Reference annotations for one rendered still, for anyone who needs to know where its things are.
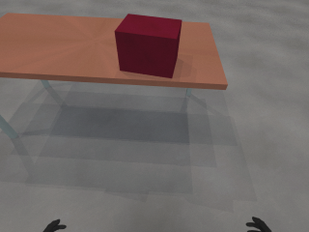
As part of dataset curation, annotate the carton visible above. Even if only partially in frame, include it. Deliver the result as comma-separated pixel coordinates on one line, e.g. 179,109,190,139
114,14,183,78

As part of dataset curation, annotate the robot right hand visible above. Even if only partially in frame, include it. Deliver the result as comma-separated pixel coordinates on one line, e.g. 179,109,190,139
245,217,272,232

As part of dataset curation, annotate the robot left hand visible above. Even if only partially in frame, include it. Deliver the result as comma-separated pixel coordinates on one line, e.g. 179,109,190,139
43,219,67,232

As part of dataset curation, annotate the table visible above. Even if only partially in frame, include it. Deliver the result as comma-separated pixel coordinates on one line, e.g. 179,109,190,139
0,13,228,139

